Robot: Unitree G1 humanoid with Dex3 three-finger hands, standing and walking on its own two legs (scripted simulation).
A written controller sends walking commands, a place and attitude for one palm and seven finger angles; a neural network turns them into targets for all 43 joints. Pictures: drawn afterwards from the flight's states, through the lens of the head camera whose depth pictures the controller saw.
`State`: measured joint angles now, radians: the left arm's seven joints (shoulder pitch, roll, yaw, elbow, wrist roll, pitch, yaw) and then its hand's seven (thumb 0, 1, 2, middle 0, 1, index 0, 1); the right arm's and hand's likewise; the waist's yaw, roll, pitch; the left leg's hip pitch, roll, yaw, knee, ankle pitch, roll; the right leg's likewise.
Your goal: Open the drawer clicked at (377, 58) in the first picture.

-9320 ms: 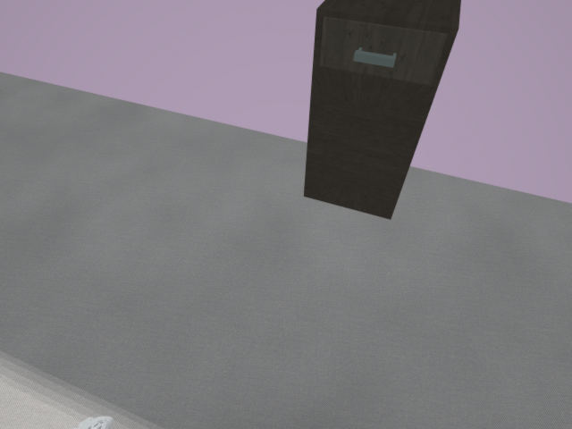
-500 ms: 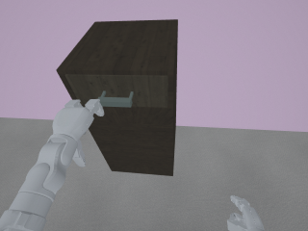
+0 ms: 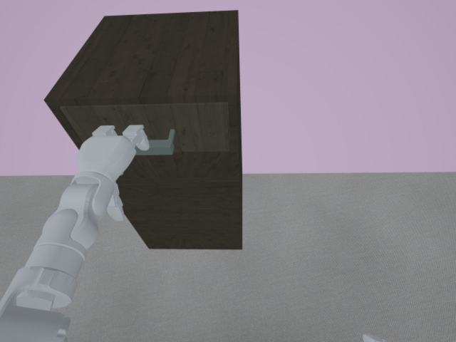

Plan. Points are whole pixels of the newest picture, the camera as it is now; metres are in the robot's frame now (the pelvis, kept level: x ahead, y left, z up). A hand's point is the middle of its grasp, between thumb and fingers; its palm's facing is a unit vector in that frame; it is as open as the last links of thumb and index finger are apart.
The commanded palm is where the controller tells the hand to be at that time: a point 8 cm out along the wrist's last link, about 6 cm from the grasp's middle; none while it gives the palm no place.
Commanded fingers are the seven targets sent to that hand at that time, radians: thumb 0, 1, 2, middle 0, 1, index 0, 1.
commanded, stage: move the hooked fingers above the handle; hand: left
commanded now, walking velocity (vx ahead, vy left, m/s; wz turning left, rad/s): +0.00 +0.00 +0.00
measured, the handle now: (147, 140) +0.55 +0.25 -0.01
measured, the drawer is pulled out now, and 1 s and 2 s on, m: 0.00 0.00 0.00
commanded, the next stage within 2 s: lower the fingers behind the handle in 1.56 s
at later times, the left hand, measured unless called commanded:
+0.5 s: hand (128, 153) +0.45 +0.24 +0.06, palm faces -0.04 +0.00 -1.00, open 13.8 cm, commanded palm +0.44 +0.25 +0.12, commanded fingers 0.00 -0.50 0.30 -0.30 -1.20 -0.30 -1.20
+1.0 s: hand (137, 138) +0.50 +0.24 +0.05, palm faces -0.08 +0.00 -1.00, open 13.8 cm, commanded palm +0.48 +0.25 +0.11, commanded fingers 0.00 -0.50 0.30 -0.30 -1.20 -0.30 -1.20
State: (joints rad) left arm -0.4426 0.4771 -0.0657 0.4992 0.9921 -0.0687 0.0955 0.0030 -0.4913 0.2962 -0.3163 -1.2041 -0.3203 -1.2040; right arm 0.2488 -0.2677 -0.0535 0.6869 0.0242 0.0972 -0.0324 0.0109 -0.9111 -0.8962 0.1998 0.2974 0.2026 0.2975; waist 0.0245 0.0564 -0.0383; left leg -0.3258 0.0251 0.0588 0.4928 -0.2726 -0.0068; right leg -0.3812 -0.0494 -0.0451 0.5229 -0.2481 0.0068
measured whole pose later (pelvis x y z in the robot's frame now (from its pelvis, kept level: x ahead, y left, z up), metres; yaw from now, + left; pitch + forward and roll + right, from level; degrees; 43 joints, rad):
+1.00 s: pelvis +0.01 +0.01 -0.02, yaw -2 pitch +17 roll +0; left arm -0.88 0.60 0.04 1.07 1.10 -0.12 0.18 0.00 -0.49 0.30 -0.31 -1.20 -0.32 -1.20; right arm 0.39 -0.27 -0.06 0.72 0.00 0.11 -0.03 0.01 -0.91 -0.90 0.20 0.30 0.20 0.30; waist -0.12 0.04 -0.11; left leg -0.61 0.05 0.08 0.66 -0.35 0.00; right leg -0.66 -0.03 -0.02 0.64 -0.28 0.02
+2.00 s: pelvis +0.01 +0.00 -0.02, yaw -1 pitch +18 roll -1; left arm -0.83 0.60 0.04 1.05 1.10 -0.19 0.21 0.00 -0.49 0.30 -0.32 -1.20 -0.32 -1.20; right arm 0.37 -0.27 -0.07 0.73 -0.01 0.11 -0.03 0.00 -0.91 -0.90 0.20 0.30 0.20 0.30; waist -0.11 0.04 -0.11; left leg -0.65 0.05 0.05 0.70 -0.36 0.00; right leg -0.68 -0.03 -0.04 0.66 -0.30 0.01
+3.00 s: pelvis -0.01 +0.01 -0.04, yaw -1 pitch +22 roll -2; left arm -0.86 0.59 0.04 1.13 1.13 -0.14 0.31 0.00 -0.49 0.30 -0.31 -1.20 -0.32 -1.20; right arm 0.35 -0.27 -0.05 0.74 -0.03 0.10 -0.01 0.00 -0.91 -0.90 0.20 0.30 0.21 0.30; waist -0.14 0.04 -0.14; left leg -0.85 0.05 0.04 0.87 -0.42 0.01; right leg -0.87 -0.03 -0.04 0.81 -0.34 0.02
